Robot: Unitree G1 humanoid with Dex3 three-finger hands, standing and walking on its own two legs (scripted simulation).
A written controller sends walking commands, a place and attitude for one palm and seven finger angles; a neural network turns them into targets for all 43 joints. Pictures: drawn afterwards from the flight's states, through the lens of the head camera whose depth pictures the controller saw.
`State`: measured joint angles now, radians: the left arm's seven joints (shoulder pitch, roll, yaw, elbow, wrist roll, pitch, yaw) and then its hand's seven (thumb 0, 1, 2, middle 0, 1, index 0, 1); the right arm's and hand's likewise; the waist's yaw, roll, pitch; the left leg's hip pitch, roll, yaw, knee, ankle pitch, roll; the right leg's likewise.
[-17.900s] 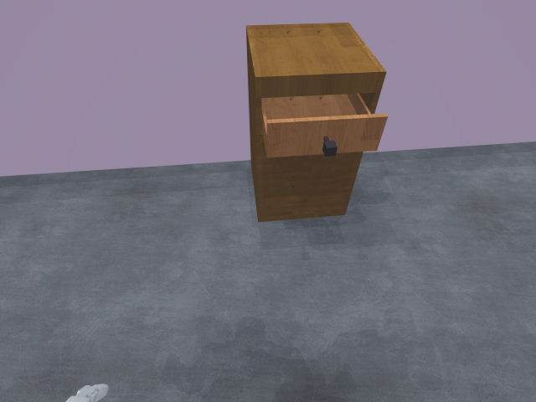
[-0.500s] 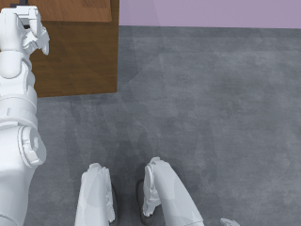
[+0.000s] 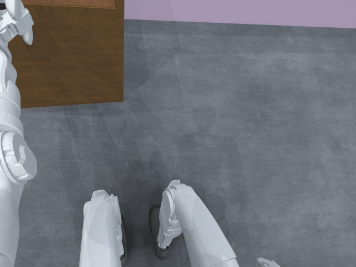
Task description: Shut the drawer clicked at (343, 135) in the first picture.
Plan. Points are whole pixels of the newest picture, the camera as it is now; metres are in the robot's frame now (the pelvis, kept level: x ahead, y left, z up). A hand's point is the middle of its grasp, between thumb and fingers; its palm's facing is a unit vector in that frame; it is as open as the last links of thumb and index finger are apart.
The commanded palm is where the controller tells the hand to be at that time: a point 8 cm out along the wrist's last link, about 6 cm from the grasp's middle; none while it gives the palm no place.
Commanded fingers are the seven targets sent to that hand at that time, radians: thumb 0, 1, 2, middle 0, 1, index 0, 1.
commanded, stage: pull the fist back off the drawer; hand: left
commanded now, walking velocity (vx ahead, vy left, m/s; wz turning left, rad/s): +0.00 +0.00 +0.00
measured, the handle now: out of the picture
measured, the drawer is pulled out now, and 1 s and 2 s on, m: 0.00 0.00 0.00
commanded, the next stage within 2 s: draw the hand back to the body in 0.62 s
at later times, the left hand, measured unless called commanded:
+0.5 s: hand (25, 18) +0.58 +0.21 +0.05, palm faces +0.06 -1.00 -0.01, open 3.4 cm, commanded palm +0.56 +0.23 +0.05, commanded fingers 0.00 0.90 0.90 -1.40 -1.60 -1.40 -1.60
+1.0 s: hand out of the picture +0.48 +0.23 +0.13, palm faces +0.09 -0.99 -0.05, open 3.2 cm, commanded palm +0.46 +0.27 +0.14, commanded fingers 0.00 0.90 0.90 -1.40 -1.60 -1.40 -1.60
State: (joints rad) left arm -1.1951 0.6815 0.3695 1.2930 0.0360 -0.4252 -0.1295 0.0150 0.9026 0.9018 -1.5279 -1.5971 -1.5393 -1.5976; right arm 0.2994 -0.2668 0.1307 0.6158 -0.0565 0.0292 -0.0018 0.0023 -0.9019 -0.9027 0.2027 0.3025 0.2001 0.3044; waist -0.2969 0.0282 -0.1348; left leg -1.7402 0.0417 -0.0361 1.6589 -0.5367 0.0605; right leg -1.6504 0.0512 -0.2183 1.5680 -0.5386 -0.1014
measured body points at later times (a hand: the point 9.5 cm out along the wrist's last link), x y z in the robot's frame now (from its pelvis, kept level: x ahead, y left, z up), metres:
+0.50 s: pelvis +0.01 +0.02 +0.01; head +0.22 +0.06 +0.41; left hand +0.57 +0.26 +0.05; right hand +0.02 -0.24 -0.08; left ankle +0.09 +0.09 -0.52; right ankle +0.08 -0.07 -0.52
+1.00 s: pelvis +0.07 +0.03 +0.11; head +0.23 +0.05 +0.53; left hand +0.47 +0.29 +0.13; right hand +0.17 -0.21 -0.02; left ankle +0.08 +0.09 -0.52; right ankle +0.08 -0.07 -0.52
